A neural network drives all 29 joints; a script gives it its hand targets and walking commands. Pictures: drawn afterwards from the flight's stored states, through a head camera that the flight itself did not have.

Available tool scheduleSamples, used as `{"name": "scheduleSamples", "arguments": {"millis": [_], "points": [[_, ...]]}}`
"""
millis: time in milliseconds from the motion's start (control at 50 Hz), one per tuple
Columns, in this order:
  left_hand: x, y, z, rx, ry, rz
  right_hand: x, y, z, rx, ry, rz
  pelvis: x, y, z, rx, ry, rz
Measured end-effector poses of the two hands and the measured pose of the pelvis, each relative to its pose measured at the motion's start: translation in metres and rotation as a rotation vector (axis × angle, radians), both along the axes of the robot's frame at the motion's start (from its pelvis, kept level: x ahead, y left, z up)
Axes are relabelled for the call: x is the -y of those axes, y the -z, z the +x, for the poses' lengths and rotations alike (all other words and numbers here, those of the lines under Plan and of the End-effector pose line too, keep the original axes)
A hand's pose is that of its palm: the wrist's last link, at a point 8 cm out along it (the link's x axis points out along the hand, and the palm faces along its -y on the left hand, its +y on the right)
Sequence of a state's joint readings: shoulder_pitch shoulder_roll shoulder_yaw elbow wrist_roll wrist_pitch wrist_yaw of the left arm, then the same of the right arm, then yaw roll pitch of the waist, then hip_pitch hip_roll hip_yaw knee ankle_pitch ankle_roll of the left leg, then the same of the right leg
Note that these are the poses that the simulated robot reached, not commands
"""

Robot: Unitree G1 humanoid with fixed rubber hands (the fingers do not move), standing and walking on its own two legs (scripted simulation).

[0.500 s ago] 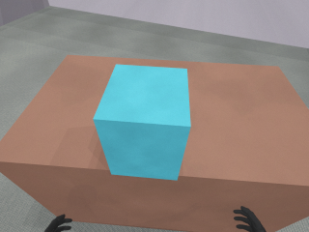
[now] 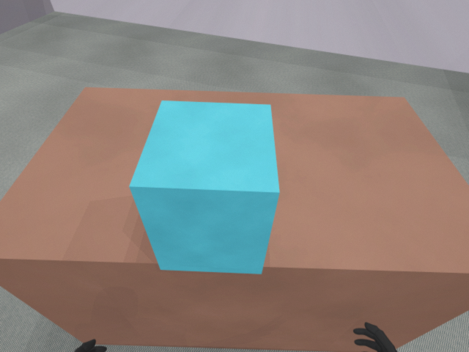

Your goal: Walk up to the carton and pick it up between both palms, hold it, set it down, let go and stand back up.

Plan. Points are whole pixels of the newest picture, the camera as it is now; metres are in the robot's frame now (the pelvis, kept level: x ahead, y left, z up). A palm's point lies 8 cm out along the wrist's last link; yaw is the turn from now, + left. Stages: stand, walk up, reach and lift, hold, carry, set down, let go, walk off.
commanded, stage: walk up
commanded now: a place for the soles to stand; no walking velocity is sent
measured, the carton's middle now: (213, 190) +0.40 +0.04 +0.06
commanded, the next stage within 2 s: reach and lift in 0.36 s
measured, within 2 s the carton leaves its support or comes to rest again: neither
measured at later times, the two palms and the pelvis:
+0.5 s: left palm (81, 348) +0.16 +0.26 -0.08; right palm out of the picture +0.12 -0.26 -0.08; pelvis +0.00 +0.01 -0.01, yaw +0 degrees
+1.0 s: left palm (93, 315) +0.20 +0.23 -0.03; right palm (373, 332) +0.18 -0.22 -0.02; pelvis +0.04 +0.02 +0.02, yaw -2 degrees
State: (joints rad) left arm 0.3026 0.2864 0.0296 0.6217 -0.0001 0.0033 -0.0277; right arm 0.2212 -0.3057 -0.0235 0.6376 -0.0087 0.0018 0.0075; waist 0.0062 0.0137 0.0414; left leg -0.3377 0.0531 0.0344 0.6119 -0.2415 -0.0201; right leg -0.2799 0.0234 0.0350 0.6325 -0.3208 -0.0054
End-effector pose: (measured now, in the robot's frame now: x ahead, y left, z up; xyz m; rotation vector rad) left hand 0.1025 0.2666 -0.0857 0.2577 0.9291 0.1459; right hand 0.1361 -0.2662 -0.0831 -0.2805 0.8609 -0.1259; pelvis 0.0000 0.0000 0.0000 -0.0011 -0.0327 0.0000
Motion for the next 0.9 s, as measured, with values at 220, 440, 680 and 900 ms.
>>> {"name": "scheduleSamples", "arguments": {"millis": [220,440,680,900], "points": [[0.001,-0.008,0.026,0.054,0.052,0.008,0.004,-0.004,0.0,0.031,0.032,-0.006,-0.004,0.001,0.002,0.008,0.038,0.003],[-0.001,-0.004,0.045,0.013,0.055,0.041,0.004,0.003,-0.013,0.091,0.033,-0.009,-0.006,0.005,-0.004,0.038,0.025,0.022],[0.038,-0.035,0.095,0.169,0.044,-0.076,-0.018,-0.042,0.014,0.263,0.018,0.021,-0.015,-0.01,0.013,0.111,0.027,0.011],[0.03,-0.051,0.096,0.248,0.013,-0.083,-0.033,-0.057,0.036,0.305,0.028,0.067,-0.017,-0.02,0.032,0.107,0.037,0.012]]}}
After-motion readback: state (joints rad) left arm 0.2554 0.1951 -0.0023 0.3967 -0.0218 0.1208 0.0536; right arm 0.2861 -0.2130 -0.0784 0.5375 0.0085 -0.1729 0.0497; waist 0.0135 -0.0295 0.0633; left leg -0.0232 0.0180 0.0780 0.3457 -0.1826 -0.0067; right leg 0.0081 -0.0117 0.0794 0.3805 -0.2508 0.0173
